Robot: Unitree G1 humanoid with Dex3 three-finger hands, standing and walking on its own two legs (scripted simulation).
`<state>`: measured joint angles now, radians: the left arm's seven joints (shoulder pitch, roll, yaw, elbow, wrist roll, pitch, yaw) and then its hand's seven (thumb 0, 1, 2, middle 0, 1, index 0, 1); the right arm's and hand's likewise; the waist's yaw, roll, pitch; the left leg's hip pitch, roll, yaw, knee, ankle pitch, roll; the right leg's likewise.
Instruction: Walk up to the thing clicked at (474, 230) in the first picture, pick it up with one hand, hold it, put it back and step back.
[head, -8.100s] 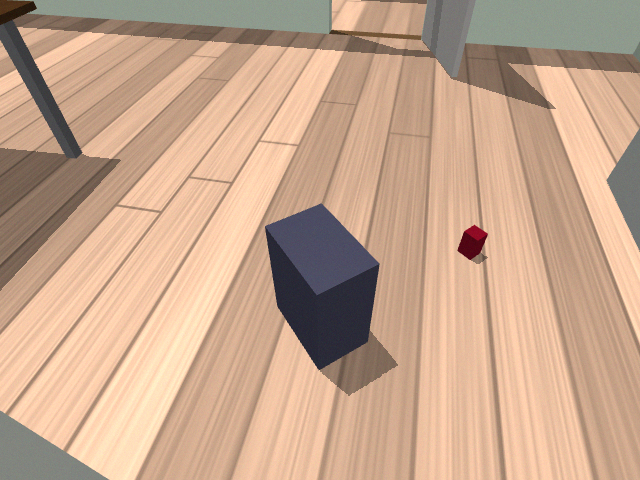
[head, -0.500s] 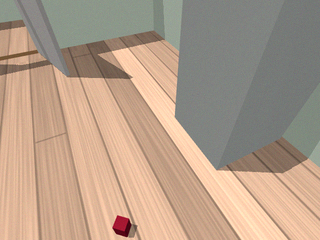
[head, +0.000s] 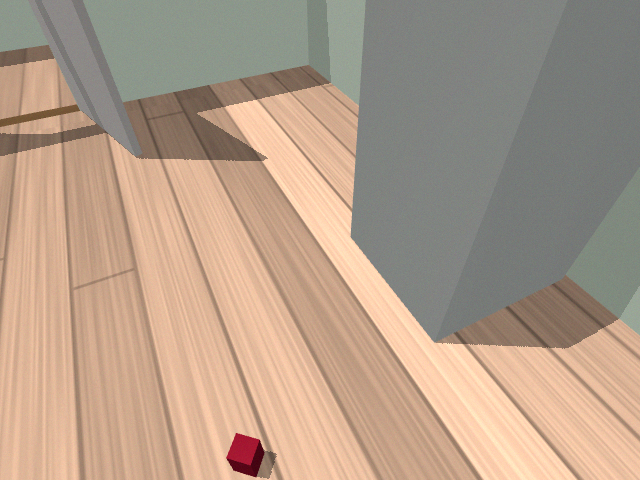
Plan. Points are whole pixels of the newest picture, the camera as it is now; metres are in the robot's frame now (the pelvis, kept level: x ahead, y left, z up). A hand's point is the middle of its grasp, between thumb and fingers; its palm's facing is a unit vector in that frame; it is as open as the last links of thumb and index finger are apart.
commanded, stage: stand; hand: left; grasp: from above
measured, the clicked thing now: (246, 455) +0.40 +0.23 -0.72
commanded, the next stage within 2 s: rise first in 0.52 s
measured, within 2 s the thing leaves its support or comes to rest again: neither
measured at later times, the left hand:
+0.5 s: hand out of the picture +0.06 +0.25 -0.16, palm faces -0.03 -0.94 -0.35, open 7.4 cm
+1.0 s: hand out of the picture +0.15 +0.25 -0.18, palm faces -0.03 -0.90 -0.43, open 10.8 cm
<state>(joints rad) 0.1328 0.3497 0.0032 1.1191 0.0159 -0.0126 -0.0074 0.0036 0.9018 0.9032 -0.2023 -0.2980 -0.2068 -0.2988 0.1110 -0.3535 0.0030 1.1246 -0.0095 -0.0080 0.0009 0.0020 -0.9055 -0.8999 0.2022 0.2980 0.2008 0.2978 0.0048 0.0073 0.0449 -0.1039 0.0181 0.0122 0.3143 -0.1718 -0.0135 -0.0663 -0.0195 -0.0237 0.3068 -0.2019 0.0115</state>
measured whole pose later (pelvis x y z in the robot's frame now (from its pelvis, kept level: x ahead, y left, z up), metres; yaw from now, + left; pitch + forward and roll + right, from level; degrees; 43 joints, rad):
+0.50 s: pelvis +0.00 +0.00 +0.00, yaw +0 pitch -2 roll +0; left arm 0.14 0.35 0.00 1.12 0.02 -0.01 -0.01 0.00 0.90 0.90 -0.20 -0.30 -0.21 -0.30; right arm 0.11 -0.35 0.00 1.13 -0.01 -0.01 0.00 0.00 -0.91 -0.90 0.20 0.30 0.20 0.30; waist 0.00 0.01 0.05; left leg -0.11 0.02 0.01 0.31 -0.17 -0.02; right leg -0.07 -0.02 -0.02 0.31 -0.20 0.01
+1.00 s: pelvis -0.01 +0.00 -0.03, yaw -1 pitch +8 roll +0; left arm -0.03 0.31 0.14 0.98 0.15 0.14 0.06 0.00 0.10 0.83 -0.25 -0.79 -0.25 -0.80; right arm 0.26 -0.25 -0.02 0.73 0.03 -0.04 -0.01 0.00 -0.90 -0.90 0.20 0.30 0.20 0.30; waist -0.03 0.00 -0.03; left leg -0.52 0.03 0.01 0.69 -0.32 -0.01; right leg -0.49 -0.01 -0.01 0.68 -0.35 0.01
